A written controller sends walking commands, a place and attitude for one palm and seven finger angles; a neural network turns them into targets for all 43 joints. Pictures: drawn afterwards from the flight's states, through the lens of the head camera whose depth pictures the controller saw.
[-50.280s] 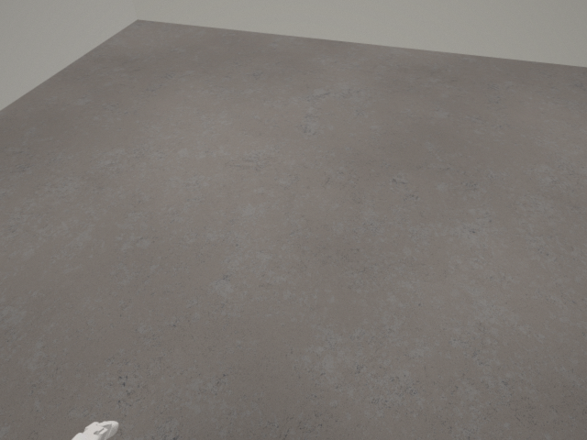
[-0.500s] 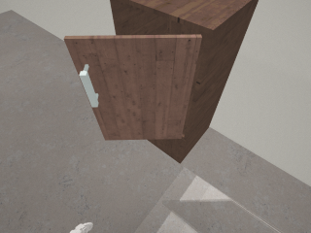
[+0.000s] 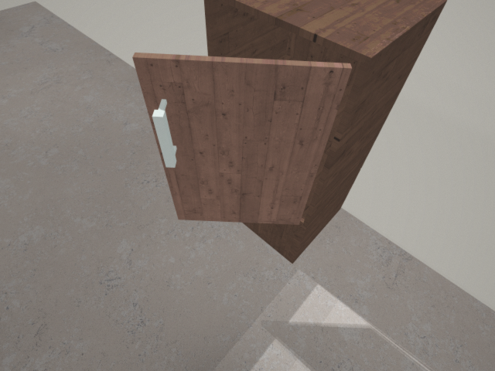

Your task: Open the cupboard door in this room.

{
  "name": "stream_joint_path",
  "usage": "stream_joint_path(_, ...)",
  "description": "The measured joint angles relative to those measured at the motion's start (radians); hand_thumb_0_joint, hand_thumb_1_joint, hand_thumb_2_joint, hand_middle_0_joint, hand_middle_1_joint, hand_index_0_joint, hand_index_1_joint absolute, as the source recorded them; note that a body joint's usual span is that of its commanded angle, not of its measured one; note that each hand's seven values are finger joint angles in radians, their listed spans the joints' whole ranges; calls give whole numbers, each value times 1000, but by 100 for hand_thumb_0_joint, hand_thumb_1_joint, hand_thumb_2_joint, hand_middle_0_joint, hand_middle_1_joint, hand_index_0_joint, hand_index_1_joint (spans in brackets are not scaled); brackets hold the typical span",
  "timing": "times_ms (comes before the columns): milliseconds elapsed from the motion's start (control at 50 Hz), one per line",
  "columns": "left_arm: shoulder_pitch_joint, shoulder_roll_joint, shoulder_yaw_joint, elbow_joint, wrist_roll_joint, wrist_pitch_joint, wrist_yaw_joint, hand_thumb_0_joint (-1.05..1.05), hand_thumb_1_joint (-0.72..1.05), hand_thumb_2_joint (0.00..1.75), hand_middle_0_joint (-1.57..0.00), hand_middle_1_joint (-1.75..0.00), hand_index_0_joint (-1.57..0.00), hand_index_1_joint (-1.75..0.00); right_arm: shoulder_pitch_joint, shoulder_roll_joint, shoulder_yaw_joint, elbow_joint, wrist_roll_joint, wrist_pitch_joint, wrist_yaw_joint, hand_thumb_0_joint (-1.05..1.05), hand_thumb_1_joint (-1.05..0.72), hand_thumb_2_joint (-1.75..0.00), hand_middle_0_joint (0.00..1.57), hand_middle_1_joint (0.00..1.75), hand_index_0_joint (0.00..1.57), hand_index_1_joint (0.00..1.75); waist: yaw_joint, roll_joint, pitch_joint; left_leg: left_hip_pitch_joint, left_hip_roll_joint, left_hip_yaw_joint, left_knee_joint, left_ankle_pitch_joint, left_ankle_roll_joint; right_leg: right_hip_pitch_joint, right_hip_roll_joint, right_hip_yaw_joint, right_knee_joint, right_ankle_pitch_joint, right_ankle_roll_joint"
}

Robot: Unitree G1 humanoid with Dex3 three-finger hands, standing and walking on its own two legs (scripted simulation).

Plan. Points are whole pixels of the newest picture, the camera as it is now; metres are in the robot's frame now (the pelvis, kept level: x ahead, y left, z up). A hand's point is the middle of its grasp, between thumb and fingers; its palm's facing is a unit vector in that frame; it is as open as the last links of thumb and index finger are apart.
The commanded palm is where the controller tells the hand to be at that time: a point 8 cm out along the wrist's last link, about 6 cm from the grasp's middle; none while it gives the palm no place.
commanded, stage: come to a stop and stand still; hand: left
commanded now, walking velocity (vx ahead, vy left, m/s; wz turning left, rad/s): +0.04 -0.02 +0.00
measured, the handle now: (167, 134) +0.58 +0.23 -0.01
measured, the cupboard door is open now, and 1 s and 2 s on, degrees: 41 41 41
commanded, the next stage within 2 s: look again from close up in 1.26 s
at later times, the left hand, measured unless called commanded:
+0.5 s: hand out of the picture -0.01 +0.12 -0.18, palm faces +0.02 -0.98 -0.17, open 7.3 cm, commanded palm none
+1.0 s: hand out of the picture +0.00 +0.13 -0.18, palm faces +0.04 -0.99 -0.17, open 7.4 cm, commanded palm none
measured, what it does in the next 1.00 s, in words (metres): steps on the spot: right foot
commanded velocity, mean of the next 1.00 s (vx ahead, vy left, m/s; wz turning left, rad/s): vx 0.00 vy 0.00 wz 0.00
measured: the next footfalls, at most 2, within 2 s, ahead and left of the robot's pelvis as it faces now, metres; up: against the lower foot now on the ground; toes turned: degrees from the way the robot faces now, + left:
right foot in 0.08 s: -0.02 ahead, -0.13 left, +0.00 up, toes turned -3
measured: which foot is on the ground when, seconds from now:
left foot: down 0.00-1.00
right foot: up 0.00-0.06, down 0.08-1.00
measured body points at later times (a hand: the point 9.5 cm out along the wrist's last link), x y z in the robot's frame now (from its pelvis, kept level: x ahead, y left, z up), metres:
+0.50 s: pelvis -0.01 -0.04 +0.00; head +0.01 -0.04 +0.45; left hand -0.01 +0.17 -0.16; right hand -0.05 -0.26 -0.16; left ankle +0.01 +0.10 -0.74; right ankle -0.06 -0.13 -0.74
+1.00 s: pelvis +0.02 -0.03 +0.00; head +0.04 -0.03 +0.45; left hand +0.00 +0.18 -0.16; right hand +0.02 -0.26 -0.16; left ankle +0.01 +0.10 -0.74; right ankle -0.06 -0.13 -0.74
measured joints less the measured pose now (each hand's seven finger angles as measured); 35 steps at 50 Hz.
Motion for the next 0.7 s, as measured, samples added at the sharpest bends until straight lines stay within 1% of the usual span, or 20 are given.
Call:
stream_joint_path(40,17,0,-3,5,1,-4,-3,0,91,90,-20,-30,-20,-30,-7,-6,-2,1,3,1,3,0,-91,-90,20,29,20,30,0,8,-1,-7,5,3,4,3,-8,45,-1,-10,-93,52,-2)
stream_joint_path(60,26,1,-5,6,2,-9,-4,0,91,90,-20,-30,-20,-30,-8,-9,-4,2,6,1,4,0,-91,-90,20,30,20,30,1,9,-2,-14,6,5,14,1,-13,74,-2,-12,-163,110,-4)
stream_joint_path(80,37,4,-7,7,4,-16,-5,0,91,90,-20,-30,-20,-30,-6,-10,-5,4,9,2,6,0,-91,-90,20,30,20,30,2,1,-6,-23,2,11,28,-4,-19,102,-7,-5,-228,137,-8)
stream_joint_path(100,42,0,-9,15,6,-21,-3,0,91,90,-20,-30,-20,-30,-7,-14,-7,10,13,5,8,0,-91,-90,20,30,20,30,2,7,-6,-29,7,13,40,-9,-26,113,-3,-4,-250,108,-12)
stream_joint_path(140,51,-17,-19,31,7,-27,-2,0,91,90,-20,-30,-20,-30,-1,-26,-10,23,15,13,11,0,-91,-90,20,29,20,30,-11,28,-4,-19,16,2,27,4,-36,122,9,-14,-254,105,-19)
stream_joint_path(200,63,-37,-34,48,2,-41,0,0,91,90,-20,-30,-20,-30,26,-32,-5,52,13,18,15,0,-91,-90,20,29,20,30,-21,27,-8,5,16,-10,-6,21,-45,139,11,-26,-267,121,-28)
stream_joint_path(300,64,-68,-50,71,-2,-47,5,1,91,89,-20,-30,-20,-30,72,-25,3,111,13,17,13,0,-91,-90,20,29,20,30,-21,16,-8,39,26,-15,-34,35,-56,173,25,-31,-296,133,-38)
stream_joint_path(500,72,-76,-52,97,-11,-52,7,1,93,89,-20,-30,-20,-30,152,15,18,174,9,17,7,0,-91,-90,20,29,20,30,-33,5,4,59,43,-27,-59,44,-71,206,45,-41,-344,151,-53)
stream_joint_path(700,80,-85,-49,99,-12,-58,13,1,92,89,-20,-30,-20,-30,158,45,22,178,12,7,2,0,-91,-90,20,29,20,30,-30,1,8,65,40,-26,-58,30,-71,217,42,-41,-354,143,-51)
